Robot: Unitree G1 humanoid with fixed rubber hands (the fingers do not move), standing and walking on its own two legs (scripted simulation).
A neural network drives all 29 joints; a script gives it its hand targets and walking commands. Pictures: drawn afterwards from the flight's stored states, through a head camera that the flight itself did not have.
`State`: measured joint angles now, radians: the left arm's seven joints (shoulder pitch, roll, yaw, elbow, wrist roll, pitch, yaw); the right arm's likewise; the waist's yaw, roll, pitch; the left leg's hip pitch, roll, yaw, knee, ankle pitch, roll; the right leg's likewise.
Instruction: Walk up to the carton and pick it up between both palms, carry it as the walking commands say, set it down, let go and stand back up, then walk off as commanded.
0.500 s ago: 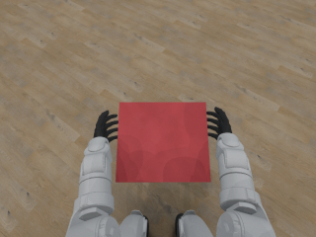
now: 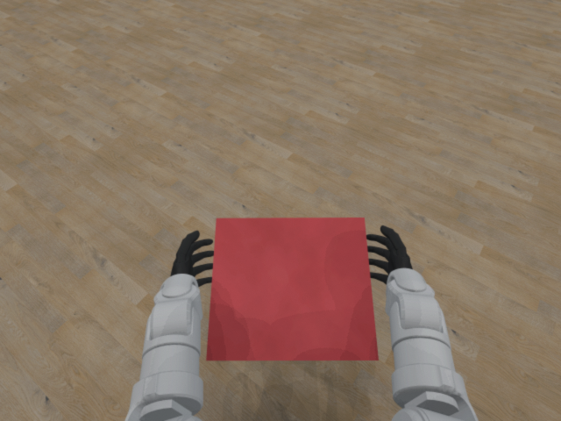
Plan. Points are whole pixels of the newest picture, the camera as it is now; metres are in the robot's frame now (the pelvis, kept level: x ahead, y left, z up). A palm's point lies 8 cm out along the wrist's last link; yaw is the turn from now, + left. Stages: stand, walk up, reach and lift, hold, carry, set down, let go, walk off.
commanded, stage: reach and lift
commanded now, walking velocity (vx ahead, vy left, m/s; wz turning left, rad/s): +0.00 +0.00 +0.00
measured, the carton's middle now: (290, 291) +0.34 +0.01 -0.08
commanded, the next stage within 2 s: hold in 1.56 s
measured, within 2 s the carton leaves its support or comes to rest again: neither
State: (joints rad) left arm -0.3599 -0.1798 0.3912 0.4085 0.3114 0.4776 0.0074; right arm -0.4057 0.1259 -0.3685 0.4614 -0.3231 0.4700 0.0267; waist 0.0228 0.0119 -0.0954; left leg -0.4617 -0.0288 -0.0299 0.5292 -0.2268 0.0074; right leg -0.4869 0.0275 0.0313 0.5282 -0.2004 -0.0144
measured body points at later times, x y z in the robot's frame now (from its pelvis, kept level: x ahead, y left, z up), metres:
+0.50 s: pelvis +0.01 +0.00 +0.01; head -0.04 -0.01 +0.46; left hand +0.31 +0.17 +0.06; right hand +0.33 -0.16 +0.06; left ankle +0.02 +0.11 -0.73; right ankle +0.03 -0.11 -0.73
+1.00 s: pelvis +0.00 +0.01 +0.01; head -0.04 +0.00 +0.46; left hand +0.32 +0.16 +0.06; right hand +0.32 -0.17 +0.06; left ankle +0.02 +0.11 -0.73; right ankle +0.03 -0.11 -0.73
